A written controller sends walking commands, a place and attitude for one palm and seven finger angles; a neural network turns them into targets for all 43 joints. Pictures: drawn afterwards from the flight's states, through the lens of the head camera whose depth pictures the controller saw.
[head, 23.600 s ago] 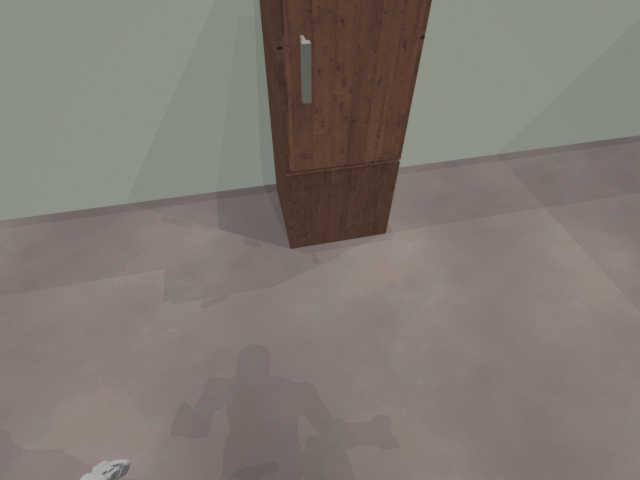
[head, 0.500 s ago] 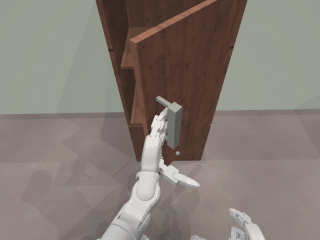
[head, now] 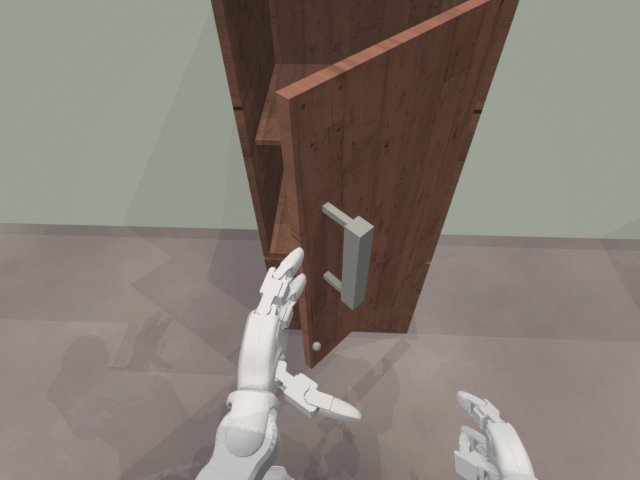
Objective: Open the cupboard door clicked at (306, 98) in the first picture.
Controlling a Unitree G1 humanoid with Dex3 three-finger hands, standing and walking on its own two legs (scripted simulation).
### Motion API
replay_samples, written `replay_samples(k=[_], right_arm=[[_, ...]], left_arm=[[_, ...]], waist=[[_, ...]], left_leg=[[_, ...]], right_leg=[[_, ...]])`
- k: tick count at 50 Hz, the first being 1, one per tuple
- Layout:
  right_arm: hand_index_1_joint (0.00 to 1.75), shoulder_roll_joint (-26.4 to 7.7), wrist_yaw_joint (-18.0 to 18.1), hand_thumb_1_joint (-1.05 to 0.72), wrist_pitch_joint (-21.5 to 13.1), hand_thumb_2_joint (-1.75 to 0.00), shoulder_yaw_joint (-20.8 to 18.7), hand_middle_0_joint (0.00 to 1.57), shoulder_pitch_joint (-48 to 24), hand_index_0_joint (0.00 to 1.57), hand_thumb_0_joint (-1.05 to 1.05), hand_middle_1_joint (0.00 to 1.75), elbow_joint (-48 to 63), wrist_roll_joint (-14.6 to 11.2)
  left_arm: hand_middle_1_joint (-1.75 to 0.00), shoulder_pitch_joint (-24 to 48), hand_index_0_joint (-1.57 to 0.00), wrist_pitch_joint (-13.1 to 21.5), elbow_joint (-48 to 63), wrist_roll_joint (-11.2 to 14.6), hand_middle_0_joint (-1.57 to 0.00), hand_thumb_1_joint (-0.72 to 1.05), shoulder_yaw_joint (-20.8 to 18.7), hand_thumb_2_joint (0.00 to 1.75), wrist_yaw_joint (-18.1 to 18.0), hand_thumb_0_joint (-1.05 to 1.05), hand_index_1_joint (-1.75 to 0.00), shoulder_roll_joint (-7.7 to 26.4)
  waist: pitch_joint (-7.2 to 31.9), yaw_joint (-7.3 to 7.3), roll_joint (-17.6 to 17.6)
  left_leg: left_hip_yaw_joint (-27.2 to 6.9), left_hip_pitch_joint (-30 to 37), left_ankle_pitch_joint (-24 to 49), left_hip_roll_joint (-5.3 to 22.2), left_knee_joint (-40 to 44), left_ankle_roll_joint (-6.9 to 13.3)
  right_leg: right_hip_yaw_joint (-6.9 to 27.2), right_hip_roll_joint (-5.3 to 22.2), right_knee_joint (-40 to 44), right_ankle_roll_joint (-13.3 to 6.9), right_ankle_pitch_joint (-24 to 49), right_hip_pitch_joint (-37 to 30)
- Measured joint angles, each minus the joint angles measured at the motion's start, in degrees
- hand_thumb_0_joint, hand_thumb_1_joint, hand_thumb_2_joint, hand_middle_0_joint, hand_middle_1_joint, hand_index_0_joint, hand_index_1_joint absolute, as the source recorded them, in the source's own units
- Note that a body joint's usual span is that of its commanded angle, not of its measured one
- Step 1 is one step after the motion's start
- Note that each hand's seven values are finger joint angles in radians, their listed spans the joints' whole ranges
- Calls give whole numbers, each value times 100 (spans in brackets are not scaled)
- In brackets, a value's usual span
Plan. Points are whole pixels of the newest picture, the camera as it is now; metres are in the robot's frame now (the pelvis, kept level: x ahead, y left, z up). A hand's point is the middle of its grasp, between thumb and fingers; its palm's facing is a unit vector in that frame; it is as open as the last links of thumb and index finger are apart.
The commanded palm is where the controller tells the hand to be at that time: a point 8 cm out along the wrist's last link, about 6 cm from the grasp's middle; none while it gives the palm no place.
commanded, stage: slide the hand sideways off the handle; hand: left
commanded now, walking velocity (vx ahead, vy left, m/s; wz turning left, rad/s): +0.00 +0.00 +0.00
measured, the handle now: (343, 257) +0.39 +0.00 +0.07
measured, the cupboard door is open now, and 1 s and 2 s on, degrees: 47 47 47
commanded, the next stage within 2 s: draw the hand back to the body in 0.32 s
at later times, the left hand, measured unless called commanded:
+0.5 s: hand (282, 364) +0.24 +0.06 +0.07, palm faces -0.04 -1.00 -0.02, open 16.3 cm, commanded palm +0.21 +0.12 +0.08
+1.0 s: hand (173, 360) +0.21 +0.15 +0.13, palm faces +0.05 -0.98 -0.17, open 15.9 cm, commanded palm +0.18 +0.21 +0.15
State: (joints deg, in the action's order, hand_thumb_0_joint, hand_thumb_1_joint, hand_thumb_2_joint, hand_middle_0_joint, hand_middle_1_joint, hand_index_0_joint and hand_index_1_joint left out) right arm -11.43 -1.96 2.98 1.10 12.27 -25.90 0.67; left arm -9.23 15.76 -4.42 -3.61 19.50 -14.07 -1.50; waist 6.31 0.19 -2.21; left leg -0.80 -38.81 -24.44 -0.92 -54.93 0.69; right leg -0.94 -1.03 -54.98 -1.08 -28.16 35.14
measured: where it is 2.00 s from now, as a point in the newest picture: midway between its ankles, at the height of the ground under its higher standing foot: outside the picture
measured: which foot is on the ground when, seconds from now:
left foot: down 0.00-1.00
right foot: down 0.00-1.00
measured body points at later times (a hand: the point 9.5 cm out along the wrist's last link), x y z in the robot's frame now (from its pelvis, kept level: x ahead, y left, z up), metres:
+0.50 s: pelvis +0.02 -0.02 -0.01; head +0.06 -0.04 +0.44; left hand +0.23 +0.11 +0.07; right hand +0.20 -0.24 -0.09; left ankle +0.03 +0.11 -0.68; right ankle +0.00 -0.11 -0.68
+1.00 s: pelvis +0.02 +0.00 +0.02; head +0.01 -0.02 +0.47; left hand +0.20 +0.21 +0.14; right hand +0.22 -0.22 -0.04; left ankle +0.03 +0.11 -0.68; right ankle +0.00 -0.11 -0.68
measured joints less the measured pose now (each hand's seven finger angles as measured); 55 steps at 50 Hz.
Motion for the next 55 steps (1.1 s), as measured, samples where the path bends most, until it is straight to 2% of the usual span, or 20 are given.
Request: replay_samples(k=[7,16,25,29,34,39,47,51,55], right_arm=[[30,-30,83,-91,-124,-90,19,20,27,20,1,30,116,-21],[30,-70,136,-90,-292,-90,40,20,123,20,1,30,160,-5],[30,-127,243,-90,-479,-90,-2,20,165,20,1,30,81,-21],[30,-129,297,-91,-468,-90,-11,20,242,20,1,30,64,-71],[30,-180,383,-91,-503,-90,43,20,364,20,1,30,72,-159],[30,-262,461,-90,-650,-90,75,20,352,20,1,30,78,-199],[30,-261,510,-90,-888,-90,98,20,276,20,1,30,61,-261],[30,-184,672,-90,-803,-90,166,20,224,20,1,30,-37,-217],[30,-131,759,-90,-754,-90,253,20,182,20,1,30,-134,-177]], left_arm=[[-31,-706,-15,13,733,273,-15,-50,-235,30,410,-1,-30,274],[-30,-1357,-15,50,1266,404,-15,-50,-447,30,904,-1,-30,394],[-30,-1456,-15,128,1514,638,-15,-50,-771,30,1155,-1,-30,584],[-30,-1560,-15,-6,1817,762,-15,-50,-1030,30,1313,-1,-30,767],[-30,-1891,-15,-245,2101,1059,-15,-50,-1427,30,1567,-1,-30,906],[-30,-1996,-15,-457,2195,1262,-15,-50,-1645,30,1821,-1,-30,1027],[-30,-2102,-15,-571,2560,1499,-15,-47,-1993,31,2074,-1,-30,1289],[-30,-2157,-16,-900,2766,970,-16,-39,-2036,35,1515,-1,-30,1566],[-30,-2211,-16,-1106,2828,709,-16,-28,-2058,39,1121,-1,-30,1627]], waist=[[-6,36,-49],[45,41,-69],[55,7,-88],[92,15,-107],[159,12,-149],[113,31,-150],[99,99,-134],[19,163,-143],[-131,192,-178]], left_leg=[[-69,35,-64,12,-5,-60],[-104,-93,-162,4,-110,-122],[-166,-268,-237,18,-274,-172],[-136,-95,-219,34,-144,-178],[-122,260,-137,35,151,-150],[-159,449,-73,32,287,-117],[-160,684,-27,24,395,-44],[-126,1041,102,17,705,-12],[-90,1406,291,-7,1101,59]], right_leg=[[-66,-18,-7,-57,-81,-50],[-103,-12,-178,-108,-227,95],[-167,-32,-337,-150,-319,252],[-131,-46,-215,-144,-286,98],[-109,-45,108,-114,-184,-263],[-142,-46,334,-89,-85,-503],[-139,-40,567,-24,30,-795],[-98,-29,926,9,195,-1163],[-57,-1,1376,75,425,-1543]])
